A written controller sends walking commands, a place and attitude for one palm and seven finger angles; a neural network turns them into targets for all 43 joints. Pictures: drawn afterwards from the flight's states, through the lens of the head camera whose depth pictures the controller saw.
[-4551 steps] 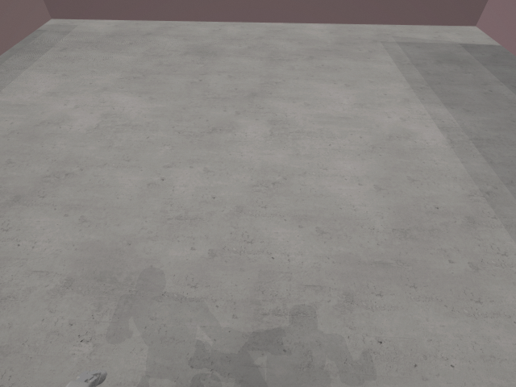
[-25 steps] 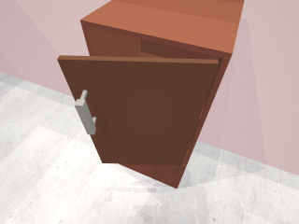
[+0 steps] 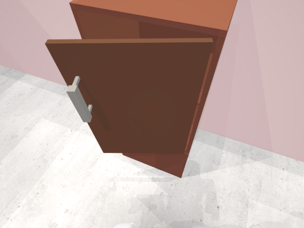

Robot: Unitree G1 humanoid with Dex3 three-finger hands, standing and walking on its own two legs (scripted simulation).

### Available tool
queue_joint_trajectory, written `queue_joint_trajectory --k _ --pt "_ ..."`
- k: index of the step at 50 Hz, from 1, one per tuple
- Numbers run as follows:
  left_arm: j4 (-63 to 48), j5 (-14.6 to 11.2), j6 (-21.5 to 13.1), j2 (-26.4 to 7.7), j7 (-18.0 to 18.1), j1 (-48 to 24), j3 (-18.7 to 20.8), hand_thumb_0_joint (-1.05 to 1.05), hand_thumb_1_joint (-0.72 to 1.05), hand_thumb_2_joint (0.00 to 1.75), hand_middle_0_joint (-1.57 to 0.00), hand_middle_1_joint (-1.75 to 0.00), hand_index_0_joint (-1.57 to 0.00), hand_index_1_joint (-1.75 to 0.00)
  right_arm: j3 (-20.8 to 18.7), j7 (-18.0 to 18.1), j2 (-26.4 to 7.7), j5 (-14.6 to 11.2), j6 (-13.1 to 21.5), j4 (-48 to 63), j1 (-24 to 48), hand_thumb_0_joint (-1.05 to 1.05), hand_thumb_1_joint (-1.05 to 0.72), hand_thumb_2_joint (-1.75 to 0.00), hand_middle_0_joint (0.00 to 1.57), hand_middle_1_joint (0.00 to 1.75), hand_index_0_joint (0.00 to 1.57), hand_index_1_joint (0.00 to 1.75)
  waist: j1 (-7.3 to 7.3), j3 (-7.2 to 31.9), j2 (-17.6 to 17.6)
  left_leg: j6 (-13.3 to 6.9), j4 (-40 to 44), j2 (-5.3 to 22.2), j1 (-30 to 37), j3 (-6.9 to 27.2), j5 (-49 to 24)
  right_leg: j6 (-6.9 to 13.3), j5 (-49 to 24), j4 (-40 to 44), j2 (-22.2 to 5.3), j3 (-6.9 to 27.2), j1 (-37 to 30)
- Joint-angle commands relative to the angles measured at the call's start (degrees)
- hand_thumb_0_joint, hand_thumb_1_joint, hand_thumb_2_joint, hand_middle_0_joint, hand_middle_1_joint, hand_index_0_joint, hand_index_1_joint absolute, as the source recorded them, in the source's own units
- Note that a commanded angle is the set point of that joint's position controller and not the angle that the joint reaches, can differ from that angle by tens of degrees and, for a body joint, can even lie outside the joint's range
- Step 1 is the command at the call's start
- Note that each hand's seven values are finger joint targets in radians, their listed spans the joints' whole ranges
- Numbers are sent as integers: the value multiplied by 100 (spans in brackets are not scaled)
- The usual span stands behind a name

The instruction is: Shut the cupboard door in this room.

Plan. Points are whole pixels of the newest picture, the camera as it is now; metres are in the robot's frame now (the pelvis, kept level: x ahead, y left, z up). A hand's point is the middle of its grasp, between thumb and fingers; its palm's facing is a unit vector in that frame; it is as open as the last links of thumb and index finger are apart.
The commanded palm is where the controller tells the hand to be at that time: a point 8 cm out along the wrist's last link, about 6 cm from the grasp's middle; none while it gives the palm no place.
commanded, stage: come to a stop and stand still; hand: left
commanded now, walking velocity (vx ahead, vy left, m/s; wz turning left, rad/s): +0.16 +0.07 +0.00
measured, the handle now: (82, 100) +0.44 +0.24 +0.06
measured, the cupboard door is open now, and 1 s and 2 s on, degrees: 22 22 22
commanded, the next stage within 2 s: look again from close up in 0.84 s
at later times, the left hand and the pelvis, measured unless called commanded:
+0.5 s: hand out of the picture +0.00 +0.19 -0.17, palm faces +0.04 -0.98 -0.20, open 7.3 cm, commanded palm none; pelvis +0.00 +0.02 +0.01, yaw +0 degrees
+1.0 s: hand out of the picture +0.01 +0.19 -0.16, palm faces +0.05 -0.97 -0.23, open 7.3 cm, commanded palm none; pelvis -0.01 +0.01 +0.01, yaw +0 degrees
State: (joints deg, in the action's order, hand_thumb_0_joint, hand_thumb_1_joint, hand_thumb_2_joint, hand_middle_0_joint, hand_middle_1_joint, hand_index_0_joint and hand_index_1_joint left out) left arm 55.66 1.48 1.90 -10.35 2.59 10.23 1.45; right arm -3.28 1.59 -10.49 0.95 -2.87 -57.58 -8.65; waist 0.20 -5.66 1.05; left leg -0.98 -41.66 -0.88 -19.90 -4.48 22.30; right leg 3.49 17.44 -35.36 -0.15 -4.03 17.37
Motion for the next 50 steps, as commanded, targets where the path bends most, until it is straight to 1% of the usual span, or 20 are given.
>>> queue_joint_trajectory --k 1,5,6,7,8,10,11,12,14,17,21,25,30,34,37,46,47,48,49,50 --pt "-378 53 -136 -899 18 125 183 0 90 90 -20 -30 -20 -30 -24 -98 -255 8 104 220 -401 0 -90 -90 20 30 20 30 -78 489 -886 71 -1183 164 -108 517 489 973 -661 1854 -1694 1827 82" --pt "-247 21 -208 -982 -44 417 208 0 90 90 -20 -30 -20 -30 87 -130 -107 10 244 140 -490 0 -90 -90 20 30 20 30 -210 519 -638 120 773 67 464 175 54 659 -51 1793 -1342 1637 -230" --pt "-216 -6 -207 -981 -52 362 203 0 90 90 -20 -30 -20 -30 123 -127 -65 15 271 53 -707 0 -90 -90 20 30 20 30 -117 511 -657 103 1314 41 878 137 -288 509 335 1776 -1200 1517 -6" --pt "-202 -32 -202 -910 -66 300 193 0 90 90 -20 -30 -20 -30 164 -118 -61 14 312 -60 -944 0 -90 -90 20 30 20 30 -37 518 -448 69 1827 38 1289 157 -557 336 688 1688 -1003 1360 187" --pt "-197 -40 -203 -809 -84 274 168 0 90 90 -20 -30 -20 -30 165 -101 -111 23 360 -130 -1097 0 -90 -90 20 30 20 30 -11 536 -285 10 2142 180 1468 293 -552 160 818 1468 -777 1139 228" --pt "-220 -48 -208 -484 -130 287 100 0 90 90 -20 -30 -20 -30 134 -72 -437 76 382 -147 -1152 0 -90 -90 20 30 20 30 -66 368 489 -257 2515 903 1011 1054 -408 -85 625 856 -258 624 147" --pt "-163 -38 -210 -433 -147 194 76 0 90 90 -20 -30 -20 -30 151 -59 -455 77 403 -173 -1029 0 -90 -90 20 30 20 30 -64 348 940 -398 2821 1160 719 1377 -202 -183 406 639 -183 268 -71" --pt "-107 -6 -210 -413 -149 157 59 0 90 90 -20 -30 -20 -30 156 -37 -448 68 407 -147 -896 0 -90 -90 20 30 20 30 -78 120 1116 -483 3018 1243 467 1541 -13 -213 302 518 -169 155 -194" --pt "19 12 -214 -345 -192 301 52 0 90 90 -20 -30 -20 -30 176 16 -368 53 414 -149 -880 0 -90 -90 20 30 20 30 -142 -238 650 -477 2979 1167 203 1439 -68 -159 71 569 -132 201 -333" --pt "226 -23 -210 -243 -208 523 17 0 90 90 -20 -30 -20 -30 204 60 -389 47 448 -220 -1050 0 -90 -90 20 30 20 30 -138 -270 307 -414 2873 1076 259 1326 -157 -173 -122 723 -192 266 -437" --pt "404 -60 -232 -249 -180 736 5 0 90 90 -20 -30 -20 -30 225 104 -302 19 473 -359 -1176 0 -90 -90 20 30 20 30 -145 -124 234 -359 2603 1002 499 1120 -900 -162 -491 869 -316 351 -595" --pt "621 -109 -283 -226 -120 961 -28 0 90 90 -20 -30 -20 -30 270 119 -91 -14 463 -520 -1275 0 -90 -90 20 30 20 30 -118 19 -364 -131 2180 691 608 667 -1539 -100 -1747 1127 -563 634 -906" --pt "645 -129 -347 -326 -31 934 -20 0 90 90 -20 -30 -20 -30 268 129 32 -56 455 -678 -1392 0 -90 -90 20 30 20 30 -59 543 -203 8 2099 634 963 532 -2035 -45 -2959 1051 -753 732 -1233" --pt "628 -111 -342 -368 16 903 6 0 90 90 -20 -30 -20 -30 232 136 79 -69 425 -650 -1326 0 -90 -90 20 30 20 30 -74 691 -149 46 2048 621 1020 466 -2049 -14 -3279 989 -839 805 -1297" --pt "617 -95 -322 -395 34 852 18 0 90 90 -20 -30 -20 -30 213 134 65 -66 367 -640 -1282 0 -90 -90 20 30 20 30 -61 642 -218 79 1935 578 1005 433 -1816 17 -3173 1027 -922 902 -1177" --pt "557 -79 -292 -405 -12 565 -2 0 90 90 -20 -30 -20 -30 232 78 7 -29 356 -604 -1169 0 -90 -90 20 30 20 30 -66 201 -244 32 2160 571 883 533 -1318 -45 -1400 1447 -760 860 -729" --pt "825 -49 -424 -682 199 1469 53 0 90 90 -20 -30 -20 -30 140 15 -468 -97 439 -136 -412 0 -90 -90 20 30 20 30 -368 474 -92 186 846 564 643 217 -1184 -290 -4534 1077 -1097 1190 -1052" --pt "521 -47 -484 -955 171 1179 92 0 90 90 -20 -30 -20 -30 157 6 -124 -102 372 86 -889 0 -90 -90 20 30 20 30 18 1079 -276 130 803 365 364 460 40 97 -3915 1138 -1574 1627 -1431" --pt "426 -45 -482 -991 103 936 100 0 90 90 -20 -30 -20 -30 174 3 -68 -49 329 61 -824 0 -90 -90 20 30 20 30 -55 1054 130 116 872 323 525 366 45 401 -3507 1200 -1646 1676 -1308" --pt "356 -44 -464 -892 78 732 64 0 90 90 -20 -30 -20 -30 180 -4 -57 -69 313 52 -953 0 -90 -90 20 30 20 30 91 906 -63 110 1066 371 776 332 -49 447 -2125 1393 -1498 1431 -755"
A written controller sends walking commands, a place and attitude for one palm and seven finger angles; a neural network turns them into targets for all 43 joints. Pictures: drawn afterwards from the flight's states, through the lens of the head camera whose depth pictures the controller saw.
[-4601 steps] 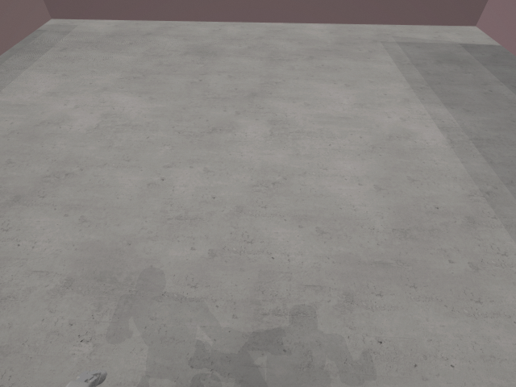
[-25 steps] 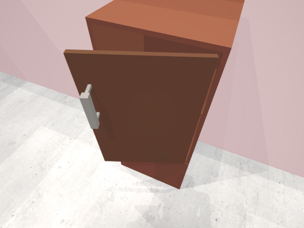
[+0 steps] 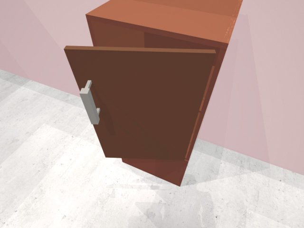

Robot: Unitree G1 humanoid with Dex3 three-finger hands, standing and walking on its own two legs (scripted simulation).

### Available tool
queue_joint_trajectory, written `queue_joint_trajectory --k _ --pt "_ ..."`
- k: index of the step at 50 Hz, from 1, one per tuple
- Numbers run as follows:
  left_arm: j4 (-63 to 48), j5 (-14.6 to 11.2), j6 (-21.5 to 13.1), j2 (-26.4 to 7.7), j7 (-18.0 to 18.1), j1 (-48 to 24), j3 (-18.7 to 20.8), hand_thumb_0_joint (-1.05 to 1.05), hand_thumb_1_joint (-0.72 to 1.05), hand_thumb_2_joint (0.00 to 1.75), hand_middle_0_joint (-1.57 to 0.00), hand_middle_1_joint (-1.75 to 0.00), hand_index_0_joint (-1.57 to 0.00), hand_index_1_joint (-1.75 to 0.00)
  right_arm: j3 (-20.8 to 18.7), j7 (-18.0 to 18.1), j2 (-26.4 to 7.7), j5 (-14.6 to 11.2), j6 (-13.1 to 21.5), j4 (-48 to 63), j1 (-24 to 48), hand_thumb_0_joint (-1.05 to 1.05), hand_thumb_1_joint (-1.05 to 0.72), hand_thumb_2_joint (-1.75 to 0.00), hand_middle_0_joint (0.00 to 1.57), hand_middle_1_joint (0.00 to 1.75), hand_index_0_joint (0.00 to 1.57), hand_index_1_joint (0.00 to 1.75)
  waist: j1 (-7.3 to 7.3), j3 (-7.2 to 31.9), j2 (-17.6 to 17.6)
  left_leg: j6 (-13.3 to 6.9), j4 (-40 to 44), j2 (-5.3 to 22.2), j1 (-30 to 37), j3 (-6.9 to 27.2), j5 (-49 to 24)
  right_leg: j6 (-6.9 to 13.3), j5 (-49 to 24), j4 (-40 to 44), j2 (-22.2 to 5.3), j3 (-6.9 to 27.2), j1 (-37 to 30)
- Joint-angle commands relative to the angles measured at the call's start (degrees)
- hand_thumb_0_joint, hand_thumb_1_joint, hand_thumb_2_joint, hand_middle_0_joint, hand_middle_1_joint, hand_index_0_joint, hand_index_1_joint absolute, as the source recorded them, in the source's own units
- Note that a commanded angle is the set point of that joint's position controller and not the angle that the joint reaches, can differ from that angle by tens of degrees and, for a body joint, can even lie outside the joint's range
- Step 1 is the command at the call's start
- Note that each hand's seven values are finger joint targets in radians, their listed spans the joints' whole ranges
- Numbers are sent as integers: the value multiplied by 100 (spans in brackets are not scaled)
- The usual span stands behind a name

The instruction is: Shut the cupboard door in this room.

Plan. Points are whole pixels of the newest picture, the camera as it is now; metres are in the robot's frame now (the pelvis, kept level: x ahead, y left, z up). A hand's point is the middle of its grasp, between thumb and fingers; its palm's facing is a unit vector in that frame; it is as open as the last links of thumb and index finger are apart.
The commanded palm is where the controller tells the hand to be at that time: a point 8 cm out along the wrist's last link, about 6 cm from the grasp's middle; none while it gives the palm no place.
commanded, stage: look again from close up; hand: left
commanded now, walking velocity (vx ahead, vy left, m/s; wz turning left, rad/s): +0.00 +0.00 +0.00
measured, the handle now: (92, 102) +0.46 +0.23 +0.05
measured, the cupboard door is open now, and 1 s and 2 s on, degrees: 22 22 22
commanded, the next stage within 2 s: raise the hand and make a fist in 0.42 s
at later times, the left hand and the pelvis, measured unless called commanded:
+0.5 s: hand out of the picture -0.02 +0.21 -0.16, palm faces +0.00 -0.97 -0.24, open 7.4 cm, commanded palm none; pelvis -0.02 +0.03 +0.00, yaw +0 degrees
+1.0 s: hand out of the picture +0.10 +0.21 -0.06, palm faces +0.15 -0.99 +0.00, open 5.9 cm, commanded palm +0.11 +0.26 -0.03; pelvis -0.02 +0.00 -0.08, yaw +3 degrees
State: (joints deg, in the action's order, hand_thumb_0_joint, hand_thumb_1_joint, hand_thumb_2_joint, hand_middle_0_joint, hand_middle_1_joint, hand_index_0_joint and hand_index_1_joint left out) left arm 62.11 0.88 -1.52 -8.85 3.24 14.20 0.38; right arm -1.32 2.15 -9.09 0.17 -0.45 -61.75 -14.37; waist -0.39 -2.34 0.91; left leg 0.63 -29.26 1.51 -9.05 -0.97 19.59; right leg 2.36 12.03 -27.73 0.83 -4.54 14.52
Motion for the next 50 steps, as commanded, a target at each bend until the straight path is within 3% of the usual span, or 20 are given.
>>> queue_joint_trajectory --k 1,3,4,7,25,26,27,28,29,30,31,33,34,37,38,40,42,45,49,50 --pt "-405 23 -96 -950 -16 105 153 0 90 90 -20 -30 -20 -30 -7 -83 -239 37 77 449 -619 0 -90 -90 20 30 20 30 266 378 -185 -79 29 87 -84 45 -74 455 -300 709 -1345 1272 42" --pt "-507 10 -22 -852 -69 -113 127 0 90 90 -20 -30 -20 -30 -12 -121 -449 82 116 477 -687 0 -90 -90 20 30 20 30 258 -263 -50 -209 441 266 -376 327 -245 235 1136 727 -875 996 576" --pt "-531 13 30 -834 -96 -120 114 0 90 90 -20 -30 -20 -30 -3 -124 -447 108 154 514 -614 0 -90 -90 20 30 20 30 177 -438 297 -273 754 351 -617 482 -244 152 1076 560 -699 836 509" --pt "-509 2 73 -738 -147 81 83 0 90 90 -20 -30 -20 -30 17 -111 -729 109 200 675 -385 0 -90 -90 20 30 20 30 6 -707 172 -382 1379 483 -1384 835 552 36 777 282 -475 671 -13" --pt "-216 -37 14 -644 -166 358 -9 0 90 90 -20 -30 -20 -30 139 -96 -580 68 233 234 -650 0 -90 -90 20 30 20 30 33 -226 -167 -345 1240 297 -700 530 -138 2 296 501 -711 822 -247" --pt "-3 10 -37 -736 78 936 -20 0 90 90 -20 -30 -20 -30 93 -145 -821 14 266 528 -132 0 -90 -90 20 30 20 30 -230 -5 -951 -187 322 548 -856 200 -770 -131 -1087 190 -846 644 -436" --pt "-9209 -547 -1589 -4370 38 -4720 2486 0 90 90 -20 -30 -20 -30 -290 551 -2167 130 1298 2226 -443 0 -90 -90 20 30 20 30 1033 2177 -261 -373 498 135 415 269 -1601 -130 -1051 -403 -257 595 -666" --pt "-7268 -722 -1047 -1347 -16 -609 233 0 90 90 -22 -32 -22 -32 151 497 -1034 -245 1649 2315 293 0 -90 -90 20 30 20 30 90 2764 1172 -274 501 -216 413 -237 -1756 7 -284 -164 42 164 -377" --pt "-7213 -1040 -774 -1506 292 -560 637 0 90 90 -24 -34 -24 -34 160 504 -1393 -279 1875 2004 273 0 -90 -90 20 30 20 30 16 2506 1418 5 409 -192 324 -98 -1481 45 -109 -338 71 122 -557" --pt "-5399 -991 -149 289 268 1122 -287 0 90 90 -25 -36 -25 -36 164 401 -846 -283 1992 1677 414 0 -90 -90 20 30 20 30 101 1079 780 4 650 -108 -575 132 -671 -88 173 -220 -136 -36 4" --pt "-6365 -1153 -380 -459 345 -76 171 0 90 90 -27 -38 -27 -38 59 353 -1195 -364 2091 2030 325 0 -90 -90 20 30 20 30 300 234 500 -61 549 -186 -1044 360 27 -143 482 -32 -235 114 273" --pt "-5937 -1026 -931 -597 174 353 578 0 90 90 -31 -42 -31 -42 -94 277 -1196 -212 2239 2367 346 0 -90 -90 20 30 20 30 342 -369 -352 -103 117 -294 -1685 395 358 -155 1216 -64 -259 39 1017" --pt "-5315 -1072 -1203 -713 1 1176 1037 0 90 90 -33 -44 -33 -44 -222 208 -1162 -177 2243 2520 349 0 -90 -90 20 30 20 30 74 -374 -856 -69 -104 -341 -2030 355 253 -134 1490 -166 -266 15 1091" --pt "-4818 -1506 -2387 -204 -969 3069 1173 0 90 90 -38 -50 -38 -50 -375 -66 -1000 -51 2186 3063 539 0 -90 -90 20 30 20 30 -414 282 -1806 40 -1090 -443 -2862 135 -265 -103 1048 -1073 -241 120 1154" --pt "-4912 -1632 -2794 -185 -1361 3237 1213 0 90 90 -40 -52 -40 -52 -412 -146 -1017 -27 2125 3205 584 0 -90 -90 20 30 20 30 -458 581 -1821 84 -1374 -485 -3061 86 -405 -110 465 -1372 -294 239 1016" --pt "-5222 -1721 -3518 -488 -2154 3293 1417 0 90 90 -44 -56 -44 -56 -477 -312 -1081 -50 2026 3482 724 0 -90 -90 20 30 20 30 -494 1107 -986 144 -1910 -531 -3252 48 -761 -71 -720 -1984 -436 501 906" --pt "-5733 -1717 -3621 -829 -2543 3065 1569 0 90 90 -47 -60 -47 -60 -482 -321 -1098 -70 1949 3799 924 0 -90 -90 20 30 20 30 -514 1366 -206 42 -2211 -562 -3421 -57 -799 -49 -835 -2233 -469 701 1121" --pt "-6973 -1985 -3400 -927 -2550 2204 1561 0 90 90 -53 -66 -53 -66 -440 -201 -1096 -74 1871 4177 906 0 -90 -90 20 30 20 30 -318 1766 509 -57 -2516 -527 -3394 -53 -670 -55 -180 -2375 -364 796 1567" --pt "-8776 -2015 -3842 -1071 -2156 359 1352 0 90 90 -60 -74 -60 -74 -365 -7 -1134 8 1898 4111 443 0 -90 -90 20 30 20 30 252 2132 432 -184 -3157 -334 -3420 248 -519 -98 156 -2718 -175 783 2334" --pt "-8817 -1930 -3906 -1148 -2111 399 1366 0 90 90 -62 -76 -62 -76 -378 40 -1145 15 1880 3999 335 0 -90 -90 20 30 20 30 222 2331 450 -196 -3177 -274 -3356 309 -539 -58 210 -2774 -142 714 2423"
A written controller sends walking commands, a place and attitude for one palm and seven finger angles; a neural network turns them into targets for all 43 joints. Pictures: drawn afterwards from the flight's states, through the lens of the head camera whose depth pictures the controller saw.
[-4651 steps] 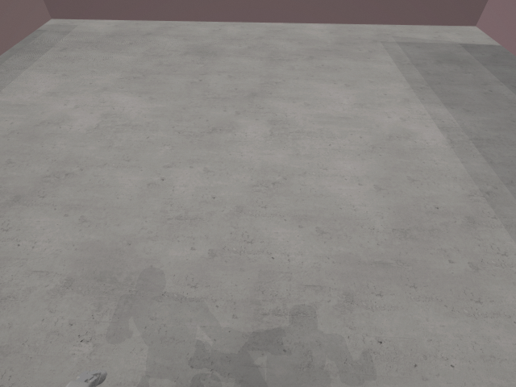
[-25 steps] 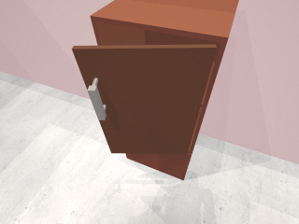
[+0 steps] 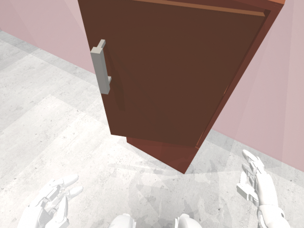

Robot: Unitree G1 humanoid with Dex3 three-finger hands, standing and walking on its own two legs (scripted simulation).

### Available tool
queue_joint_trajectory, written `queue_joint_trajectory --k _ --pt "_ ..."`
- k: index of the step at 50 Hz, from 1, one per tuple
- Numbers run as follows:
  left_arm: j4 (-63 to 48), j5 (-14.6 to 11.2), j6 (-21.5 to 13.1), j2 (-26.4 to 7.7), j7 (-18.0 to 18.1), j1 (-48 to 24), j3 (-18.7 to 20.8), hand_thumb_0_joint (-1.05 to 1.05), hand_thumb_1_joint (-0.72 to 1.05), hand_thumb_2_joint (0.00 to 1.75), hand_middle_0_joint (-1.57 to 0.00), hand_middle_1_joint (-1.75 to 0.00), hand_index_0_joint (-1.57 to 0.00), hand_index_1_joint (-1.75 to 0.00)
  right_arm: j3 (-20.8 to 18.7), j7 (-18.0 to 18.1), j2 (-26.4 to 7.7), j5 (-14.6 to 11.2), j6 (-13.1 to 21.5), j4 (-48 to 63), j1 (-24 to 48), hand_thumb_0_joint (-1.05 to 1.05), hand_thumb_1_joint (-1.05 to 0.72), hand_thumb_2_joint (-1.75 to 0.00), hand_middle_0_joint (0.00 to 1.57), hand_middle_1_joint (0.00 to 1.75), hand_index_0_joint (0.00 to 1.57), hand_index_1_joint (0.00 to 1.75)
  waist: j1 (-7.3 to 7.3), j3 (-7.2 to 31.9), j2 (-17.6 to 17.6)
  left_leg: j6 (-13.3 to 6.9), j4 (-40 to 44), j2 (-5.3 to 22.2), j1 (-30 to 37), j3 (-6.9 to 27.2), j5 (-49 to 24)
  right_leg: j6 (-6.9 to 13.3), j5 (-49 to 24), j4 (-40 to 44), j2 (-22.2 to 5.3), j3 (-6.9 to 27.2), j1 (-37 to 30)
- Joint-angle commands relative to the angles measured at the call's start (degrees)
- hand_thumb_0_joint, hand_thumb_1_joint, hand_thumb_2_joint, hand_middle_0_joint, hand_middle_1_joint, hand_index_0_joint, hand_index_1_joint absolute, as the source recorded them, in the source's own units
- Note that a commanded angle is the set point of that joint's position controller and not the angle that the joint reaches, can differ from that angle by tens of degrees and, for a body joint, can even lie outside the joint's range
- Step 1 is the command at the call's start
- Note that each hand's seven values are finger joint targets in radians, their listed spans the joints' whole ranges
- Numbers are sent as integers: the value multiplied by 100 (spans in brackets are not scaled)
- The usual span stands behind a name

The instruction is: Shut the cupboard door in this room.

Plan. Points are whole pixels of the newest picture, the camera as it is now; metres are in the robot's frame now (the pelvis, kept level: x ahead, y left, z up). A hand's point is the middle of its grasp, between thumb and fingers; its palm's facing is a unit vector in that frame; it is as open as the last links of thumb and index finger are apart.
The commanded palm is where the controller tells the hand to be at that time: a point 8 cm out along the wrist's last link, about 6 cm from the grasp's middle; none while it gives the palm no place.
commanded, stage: raise the hand and make a fist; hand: left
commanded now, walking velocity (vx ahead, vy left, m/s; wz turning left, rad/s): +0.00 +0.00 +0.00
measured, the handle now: (103, 67) +0.48 +0.20 +0.13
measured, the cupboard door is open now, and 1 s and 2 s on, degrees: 22 22 22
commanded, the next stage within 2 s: bring the fist close to the handle in 1.44 s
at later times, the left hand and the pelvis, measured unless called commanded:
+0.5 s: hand (57, 181) +0.19 +0.22 +0.08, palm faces +0.07 -1.00 -0.04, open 3.6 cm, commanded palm +0.16 +0.26 +0.09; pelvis -0.01 +0.02 +0.01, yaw +0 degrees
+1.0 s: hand (65, 153) +0.23 +0.21 +0.12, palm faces -0.02 -1.00 -0.05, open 3.1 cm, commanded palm +0.21 +0.27 +0.13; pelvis +0.01 +0.03 +0.04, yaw +0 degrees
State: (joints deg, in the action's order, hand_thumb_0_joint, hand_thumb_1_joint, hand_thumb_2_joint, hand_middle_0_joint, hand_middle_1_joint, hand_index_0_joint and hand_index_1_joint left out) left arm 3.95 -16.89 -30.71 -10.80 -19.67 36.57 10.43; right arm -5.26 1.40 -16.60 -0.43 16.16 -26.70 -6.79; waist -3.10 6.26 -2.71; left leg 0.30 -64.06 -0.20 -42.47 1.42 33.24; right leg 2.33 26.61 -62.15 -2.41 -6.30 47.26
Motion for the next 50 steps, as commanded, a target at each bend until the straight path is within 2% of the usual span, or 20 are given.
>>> queue_joint_trajectory --k 1,4,7,9,12,14,17,19,20,22,24,26,29,32,34,37,40,44,47,50 --pt "-2977 -117 -1033 -662 137 -1787 -10 0 90 90 -64 -78 -64 -78 49 141 -408 48 242 440 -413 0 -90 -90 20 30 20 30 579 1339 846 -181 257 -76 12 90 -1912 -35 -1226 610 224 805 -675" --pt "-2818 -116 -806 -753 -123 -1916 -203 0 90 90 -69 -84 -69 -84 144 233 -495 2 258 379 -456 0 -90 -90 20 30 20 30 712 1377 747 -239 133 -28 -131 132 -1840 -34 -1147 599 263 731 -613" --pt "-2141 -61 267 -918 -294 -1006 -1 0 90 90 -75 -90 -75 -90 137 270 -470 -174 98 559 -414 0 -90 -90 20 30 20 30 455 1282 434 -198 589 -37 -283 127 -1531 -90 -701 987 222 672 -1110" --pt "-1690 -63 1198 -1023 -265 -220 345 0 90 90 -79 -94 -79 -94 151 268 -401 -268 -121 786 -248 0 -90 -90 20 30 20 30 128 1421 214 -186 907 -104 -281 86 -1615 -102 -609 1192 191 660 -1643" --pt "-2299 -271 1893 -1069 84 -235 784 0 90 90 -84 -100 -84 -100 207 265 -246 -269 -329 1055 -19 0 -90 -90 20 30 20 30 -94 1540 22 -98 1270 -137 -141 106 -1723 -175 -717 1235 118 489 -2030" --pt "-2405 -360 1837 -1111 507 -218 1116 0 90 90 -88 -104 -88 -104 268 286 -138 -210 -358 1015 59 0 -90 -90 20 30 20 30 -175 1274 -99 -77 1289 -127 -238 80 -1724 -141 -696 1289 148 498 -2149" --pt "-2548 -299 1230 -832 909 -556 869 0 90 90 -93 -110 -93 -110 294 260 -155 -126 -260 928 -269 0 -90 -90 20 30 20 30 29 894 -106 -51 1405 -81 -240 122 -1600 -131 -583 1309 183 418 -1790" --pt "-2685 -146 768 -814 936 -1068 497 0 90 90 -97 -114 -97 -114 339 246 -274 -83 -155 889 -370 0 -90 -90 20 30 20 30 244 647 84 -88 1322 -62 -246 126 -1377 -102 -245 1285 196 451 -1390" --pt "-2643 -72 593 -787 857 -1089 316 0 90 90 -99 -116 -99 -116 314 230 -326 -83 -96 821 -507 0 -90 -90 20 30 20 30 288 755 340 -72 1344 -58 -114 142 -1306 -88 -152 1269 190 446 -1264" --pt "-2617 -19 392 -639 630 -1204 -140 0 90 90 -102 -120 -102 -120 333 225 -422 -109 34 792 -601 0 -90 -90 20 30 20 30 456 605 545 -86 1402 -54 34 181 -999 -78 67 1316 190 406 -1023" --pt "-2567 -10 444 -723 432 -1300 -267 0 90 90 -106 -124 -106 -124 330 255 -503 -153 110 788 -633 0 -90 -90 20 30 20 30 528 579 616 -127 1454 -69 112 207 -846 -71 153 1448 178 472 -1091" --pt "-2587 21 617 -992 365 -1288 -56 0 90 90 -110 -128 -110 -128 310 291 -535 -189 126 816 -663 0 -90 -90 20 30 20 30 437 692 616 -126 1603 -83 193 231 -792 -71 171 1527 166 456 -1274" --pt "-2644 29 897 -1454 563 -1190 623 0 90 90 -115 -134 -115 -134 301 325 -487 -186 35 846 -591 0 -90 -90 20 30 20 30 167 849 636 -100 1808 -77 323 246 -1083 -38 -116 1516 202 347 -1682" --pt "-2824 -114 1079 -1133 828 -1092 636 0 90 90 -121 -140 -121 -140 357 303 -364 -186 -73 940 -537 0 -90 -90 20 30 20 30 76 775 902 -19 1994 -56 598 214 -1546 -30 -686 1494 242 189 -1892" --pt "-2757 -144 1169 -1009 935 -1164 576 0 90 90 -124 -144 -124 -144 388 284 -359 -180 -129 922 -569 0 -90 -90 20 30 20 30 118 700 772 -3 2025 -24 718 230 -1824 -31 -990 1522 290 140 -1983" --pt "-2634 -37 1322 -757 887 -1406 118 0 90 90 -130 -150 -130 -150 439 232 -426 -161 -146 912 -646 0 -90 -90 20 30 20 30 300 399 764 15 2066 7 811 235 -1885 -66 -1149 1604 297 108 -1858" --pt "-2453 113 1513 -795 691 -1752 -137 0 90 90 -130 -150 -130 -150 453 249 -507 -184 -126 892 -723 0 -90 -90 20 30 20 30 442 255 522 -35 2102 37 869 275 -1754 -89 -1080 1734 297 145 -1802" --pt "-2497 112 1664 -1192 604 -2063 264 0 90 90 -130 -150 -130 -150 489 291 -522 -175 -85 827 -712 0 -90 -90 20 30 20 30 342 557 549 -34 2177 12 1099 281 -1965 -69 -1287 1820 281 174 -2129" --pt "-2776 -10 1611 -1269 670 -2214 569 0 90 90 -130 -150 -130 -150 529 295 -418 -160 -58 818 -652 0 -90 -90 20 30 20 30 197 952 710 20 2247 -8 1356 241 -2478 -57 -1758 1794 254 157 -2497" --pt "-2795 -77 1555 -1197 730 -2302 591 0 90 90 -130 -150 -130 -150 555 287 -381 -160 -61 739 -627 0 -90 -90 20 30 20 30 185 930 678 42 2274 5 1476 201 -2859 -58 -2104 1827 255 141 -2642"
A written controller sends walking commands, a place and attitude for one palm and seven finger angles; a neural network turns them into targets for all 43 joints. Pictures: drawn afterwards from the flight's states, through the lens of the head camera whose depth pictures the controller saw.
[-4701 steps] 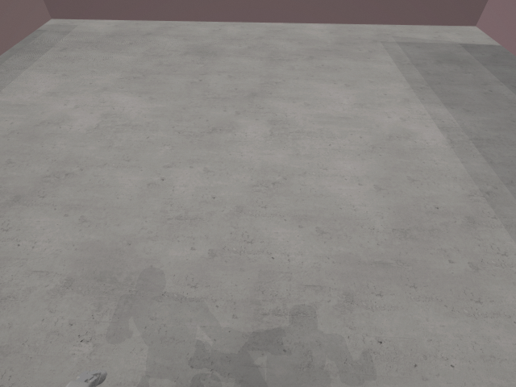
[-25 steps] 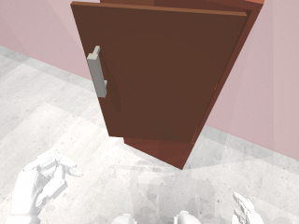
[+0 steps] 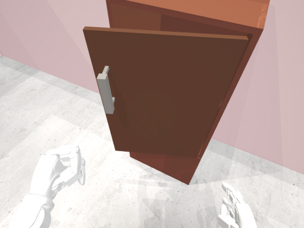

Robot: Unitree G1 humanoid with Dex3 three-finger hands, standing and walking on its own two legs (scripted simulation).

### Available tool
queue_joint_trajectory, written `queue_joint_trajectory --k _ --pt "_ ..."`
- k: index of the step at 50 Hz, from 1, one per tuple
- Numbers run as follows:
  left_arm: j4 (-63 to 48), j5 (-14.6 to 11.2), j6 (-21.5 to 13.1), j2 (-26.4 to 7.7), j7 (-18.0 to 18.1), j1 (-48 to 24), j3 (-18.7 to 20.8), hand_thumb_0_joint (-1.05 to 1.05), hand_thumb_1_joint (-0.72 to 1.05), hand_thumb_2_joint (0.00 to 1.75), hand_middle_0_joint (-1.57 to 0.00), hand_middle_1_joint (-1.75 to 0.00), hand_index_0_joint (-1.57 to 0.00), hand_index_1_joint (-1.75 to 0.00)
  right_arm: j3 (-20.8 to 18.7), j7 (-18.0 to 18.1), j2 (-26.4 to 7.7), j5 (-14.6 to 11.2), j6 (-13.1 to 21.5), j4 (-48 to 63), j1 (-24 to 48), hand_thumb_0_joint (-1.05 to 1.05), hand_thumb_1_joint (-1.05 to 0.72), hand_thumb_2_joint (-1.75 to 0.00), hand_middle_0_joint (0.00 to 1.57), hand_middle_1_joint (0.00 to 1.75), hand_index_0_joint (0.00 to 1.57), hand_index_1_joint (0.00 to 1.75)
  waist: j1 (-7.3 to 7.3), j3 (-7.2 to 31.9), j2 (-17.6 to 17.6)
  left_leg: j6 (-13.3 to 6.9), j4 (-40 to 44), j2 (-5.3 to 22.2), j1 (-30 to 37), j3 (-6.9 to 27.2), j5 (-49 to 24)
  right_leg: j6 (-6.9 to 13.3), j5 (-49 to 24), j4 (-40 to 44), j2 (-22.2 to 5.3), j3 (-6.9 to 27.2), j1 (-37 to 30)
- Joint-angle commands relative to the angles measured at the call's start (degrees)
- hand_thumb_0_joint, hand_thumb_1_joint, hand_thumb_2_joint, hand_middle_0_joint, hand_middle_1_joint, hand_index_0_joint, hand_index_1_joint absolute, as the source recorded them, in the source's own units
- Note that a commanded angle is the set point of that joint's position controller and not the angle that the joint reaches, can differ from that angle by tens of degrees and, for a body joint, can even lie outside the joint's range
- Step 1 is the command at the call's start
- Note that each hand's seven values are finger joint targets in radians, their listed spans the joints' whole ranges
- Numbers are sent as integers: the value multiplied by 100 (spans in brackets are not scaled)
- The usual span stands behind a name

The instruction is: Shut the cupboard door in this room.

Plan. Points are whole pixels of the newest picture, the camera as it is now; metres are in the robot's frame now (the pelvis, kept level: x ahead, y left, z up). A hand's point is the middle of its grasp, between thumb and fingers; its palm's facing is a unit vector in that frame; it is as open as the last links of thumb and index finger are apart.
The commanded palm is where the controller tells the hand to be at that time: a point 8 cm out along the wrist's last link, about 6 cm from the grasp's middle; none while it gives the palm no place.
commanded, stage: raise the hand and make a fist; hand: left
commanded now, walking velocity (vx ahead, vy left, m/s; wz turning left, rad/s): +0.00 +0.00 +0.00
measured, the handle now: (108, 90) +0.47 +0.18 +0.10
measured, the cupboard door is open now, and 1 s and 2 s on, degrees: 22 22 22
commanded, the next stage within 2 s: bring the fist close to the handle in 0.44 s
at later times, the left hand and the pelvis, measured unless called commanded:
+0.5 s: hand (83, 167) +0.23 +0.17 +0.10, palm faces +0.02 -1.00 -0.04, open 3.1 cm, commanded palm +0.20 +0.22 +0.10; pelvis +0.00 -0.02 +0.01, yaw +0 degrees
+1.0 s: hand (103, 140) +0.30 +0.15 +0.10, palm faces -0.02 -1.00 -0.02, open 3.1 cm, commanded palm +0.28 +0.20 +0.10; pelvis -0.01 -0.02 +0.01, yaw -1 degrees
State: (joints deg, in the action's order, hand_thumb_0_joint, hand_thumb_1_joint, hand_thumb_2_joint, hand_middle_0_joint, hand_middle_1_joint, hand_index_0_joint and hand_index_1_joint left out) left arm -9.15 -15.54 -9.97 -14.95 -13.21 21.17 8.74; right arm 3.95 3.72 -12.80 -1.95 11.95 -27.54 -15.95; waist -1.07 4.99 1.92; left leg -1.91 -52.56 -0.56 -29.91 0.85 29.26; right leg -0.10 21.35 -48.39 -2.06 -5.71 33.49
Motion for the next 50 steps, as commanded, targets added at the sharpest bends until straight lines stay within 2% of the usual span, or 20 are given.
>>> queue_joint_trajectory --k 1,2,5,8,10,14,15,17,22,26,29,33,34,37,39,41,44,47,49,50 --pt "-1421 -206 -511 -735 88 -801 712 0 90 90 -130 -150 -130 -150 -370 49 -762 -16 362 777 266 0 -90 -90 20 30 20 30 17 983 228 278 1144 50 263 261 -2509 175 -1611 473 227 69 -1218" --pt "-1298 -220 -465 -654 70 -839 635 0 90 90 -130 -150 -130 -150 -366 42 -774 -15 363 745 282 0 -90 -90 20 30 20 30 31 864 303 277 1167 37 244 241 -2401 168 -1554 526 222 76 -1175" --pt "-754 -195 -226 -368 -89 -499 356 0 90 90 -130 -150 -130 -150 -409 27 -830 -44 342 707 277 0 -90 -90 20 30 20 30 82 550 -17 243 1204 32 115 213 -2296 153 -1554 664 196 89 -1169" --pt "-683 -184 -38 -492 -216 -430 431 0 90 90 -130 -150 -130 -150 -453 38 -885 -41 317 766 284 0 -90 -90 20 30 20 30 31 707 -164 207 1223 -9 66 150 -2201 136 -1585 742 157 154 -1332" --pt "-896 -186 -86 -626 -190 -554 572 0 90 90 -130 -150 -130 -150 -456 42 -866 -20 305 797 341 0 -90 -90 20 30 20 30 -15 810 -219 188 1248 -23 83 136 -2247 144 -1657 755 129 190 -1499" --pt "-1303 -192 -502 -926 69 -817 931 0 90 90 -130 -150 -130 -150 -444 43 -803 37 321 758 344 0 -90 -90 20 30 20 30 -75 954 -90 184 1243 -30 136 110 -2202 155 -1567 712 152 247 -1550" --pt "-1389 -170 -613 -800 107 -879 807 0 90 90 -130 -150 -130 -150 -427 29 -770 25 335 762 385 0 -90 -90 20 30 20 30 -61 917 105 187 1261 -35 159 100 -2153 171 -1499 711 151 263 -1514" --pt "-1259 -149 -743 -640 157 -850 685 0 90 90 -130 -150 -130 -150 -428 15 -760 23 349 699 342 0 -90 -90 20 30 20 30 -6 796 137 203 1262 -27 179 113 -2057 171 -1379 696 178 217 -1339" --pt "-813 -93 -558 -467 -52 -676 328 0 90 90 -130 -150 -130 -150 -453 18 -859 -29 334 667 329 0 -90 -90 20 30 20 30 114 514 65 161 1267 -40 15 106 -1550 147 -883 888 144 282 -1186" --pt "-788 -149 -344 -640 -160 -634 507 0 90 90 -130 -150 -130 -150 -466 61 -871 -36 303 754 386 0 -90 -90 20 30 20 30 71 593 -254 114 1222 -64 -99 66 -1444 109 -658 1050 84 440 -1344" --pt "-901 -212 -483 -976 -46 -1222 889 0 90 90 -130 -150 -130 -150 -438 104 -867 3 282 674 434 0 -90 -90 20 30 20 30 56 618 -257 120 1195 -56 -133 83 -1437 115 -565 1044 85 498 -1392" --pt "-699 -156 -743 -674 93 -2182 578 0 90 90 -130 -150 -130 -150 -399 114 -811 -21 349 518 482 0 -90 -90 20 30 20 30 208 522 90 133 1226 -57 -8 119 -1209 118 -330 997 115 429 -1064" --pt "-607 -132 -747 -659 90 -2325 477 0 90 90 -130 -150 -130 -150 -397 116 -830 -23 360 476 451 0 -90 -90 20 30 20 30 259 557 -21 106 1203 -46 -1 133 -1166 108 -267 1012 126 447 -1040" --pt "-106 -48 -605 -551 -13 -2479 239 0 90 90 -130 -150 -130 -150 -412 126 -875 -53 386 394 405 0 -90 -90 20 30 20 30 269 561 134 123 1258 -56 15 145 -1119 124 -322 1008 106 416 -1014" --pt "243 18 -402 -632 -71 -2546 241 0 90 90 -130 -150 -130 -150 -421 138 -918 -61 355 377 351 0 -90 -90 20 30 20 30 253 676 -95 106 1278 -49 -20 152 -1217 122 -460 1006 96 404 -1133" --pt "338 52 -230 -538 -57 -2738 151 0 90 90 -130 -150 -130 -150 -419 136 -898 -67 318 440 380 0 -90 -90 20 30 20 30 202 744 -71 113 1332 -66 5 129 -1298 113 -594 994 70 384 -1196" --pt "659 25 -137 -1075 121 -3099 777 0 90 90 -130 -150 -130 -150 -422 147 -921 -24 198 410 402 0 -90 -90 20 30 20 30 69 922 -444 120 1363 -69 -114 87 -1390 103 -612 1023 58 457 -1490" --pt "453 13 -298 -814 301 -3410 712 0 90 90 -130 -150 -130 -150 -413 89 -813 -9 174 476 469 0 -90 -90 20 30 20 30 -27 1249 -87 153 1431 -84 129 19 -1770 134 -1173 873 62 408 -1680" --pt "598 26 -430 -945 398 -3502 828 0 90 90 -130 -150 -130 -150 -419 66 -827 6 145 409 419 0 -90 -90 20 30 20 30 -20 1265 -210 155 1420 -62 101 8 -1913 134 -1367 847 74 410 -1767" --pt "626 83 -499 -835 403 -3562 716 0 90 90 -130 -150 -130 -150 -428 42 -813 12 135 386 411 0 -90 -90 20 30 20 30 2 1299 -79 160 1426 -61 166 -8 -2003 144 -1507 810 79 406 -1745"
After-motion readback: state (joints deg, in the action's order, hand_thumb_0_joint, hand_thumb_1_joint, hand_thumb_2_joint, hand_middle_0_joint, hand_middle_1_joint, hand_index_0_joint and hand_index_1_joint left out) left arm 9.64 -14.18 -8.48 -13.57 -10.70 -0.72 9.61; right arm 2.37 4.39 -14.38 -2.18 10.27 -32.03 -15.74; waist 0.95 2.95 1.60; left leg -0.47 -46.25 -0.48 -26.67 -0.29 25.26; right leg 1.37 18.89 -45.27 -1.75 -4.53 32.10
